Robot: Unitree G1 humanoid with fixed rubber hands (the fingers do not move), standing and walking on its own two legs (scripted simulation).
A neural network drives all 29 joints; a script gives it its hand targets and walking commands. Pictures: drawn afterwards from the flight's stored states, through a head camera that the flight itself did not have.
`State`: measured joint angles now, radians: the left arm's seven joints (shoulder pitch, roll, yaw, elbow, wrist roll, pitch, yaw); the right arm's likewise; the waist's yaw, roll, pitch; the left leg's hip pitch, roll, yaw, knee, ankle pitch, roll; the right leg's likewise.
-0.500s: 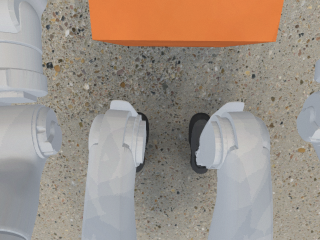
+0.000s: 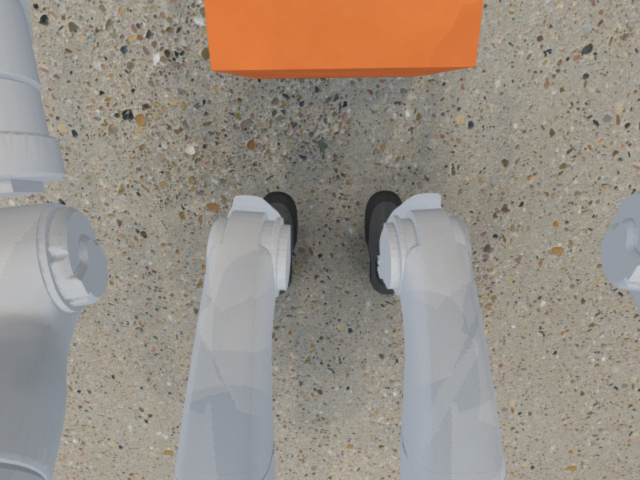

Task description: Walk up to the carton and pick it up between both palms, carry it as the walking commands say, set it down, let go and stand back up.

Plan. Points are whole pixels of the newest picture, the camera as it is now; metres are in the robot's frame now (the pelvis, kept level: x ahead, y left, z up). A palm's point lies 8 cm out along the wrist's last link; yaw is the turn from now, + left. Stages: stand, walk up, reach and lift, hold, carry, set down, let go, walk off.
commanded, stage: set down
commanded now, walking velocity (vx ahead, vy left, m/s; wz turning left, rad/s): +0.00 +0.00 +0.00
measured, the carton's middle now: out of the picture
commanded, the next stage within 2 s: let go in 0.54 s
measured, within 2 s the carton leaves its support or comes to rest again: neither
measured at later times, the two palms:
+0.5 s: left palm out of the picture +0.57 +0.22 +0.03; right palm out of the picture +0.57 -0.25 +0.02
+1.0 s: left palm out of the picture +0.46 +0.22 +0.08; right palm out of the picture +0.45 -0.25 +0.07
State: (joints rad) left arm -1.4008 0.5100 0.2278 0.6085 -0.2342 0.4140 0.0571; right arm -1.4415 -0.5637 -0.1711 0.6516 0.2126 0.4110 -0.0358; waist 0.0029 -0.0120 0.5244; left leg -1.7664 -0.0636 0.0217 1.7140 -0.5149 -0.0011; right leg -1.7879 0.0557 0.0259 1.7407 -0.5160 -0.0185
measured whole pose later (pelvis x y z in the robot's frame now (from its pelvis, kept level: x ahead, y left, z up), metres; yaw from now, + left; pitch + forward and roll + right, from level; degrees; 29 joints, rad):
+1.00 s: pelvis +0.04 -0.01 +0.19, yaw -1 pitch +18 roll +1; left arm -0.69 0.41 0.15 0.36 -0.11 0.32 -0.03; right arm -0.69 -0.36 -0.13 0.35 0.09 0.34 -0.05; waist -0.01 -0.01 0.49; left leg -0.92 -0.05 -0.03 0.94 -0.32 -0.01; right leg -0.94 0.06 0.04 0.97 -0.34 -0.03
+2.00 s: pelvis +0.11 +0.00 +0.25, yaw -1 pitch -11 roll +1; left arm 0.21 0.19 0.02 0.42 0.03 0.20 -0.06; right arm 0.21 -0.21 -0.04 0.42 -0.05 0.19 0.07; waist 0.00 0.00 0.18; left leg -0.01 -0.04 -0.04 0.49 -0.29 0.02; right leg -0.03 0.04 0.05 0.52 -0.30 -0.03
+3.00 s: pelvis +0.09 +0.00 +0.26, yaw -1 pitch -4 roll +0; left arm 0.27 0.34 0.03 0.88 0.04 -0.04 0.00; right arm 0.23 -0.33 -0.06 0.89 -0.03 -0.04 0.00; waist 0.00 0.00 -0.08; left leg -0.17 -0.03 -0.03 0.46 -0.23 0.02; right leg -0.18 0.04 0.04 0.47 -0.23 -0.02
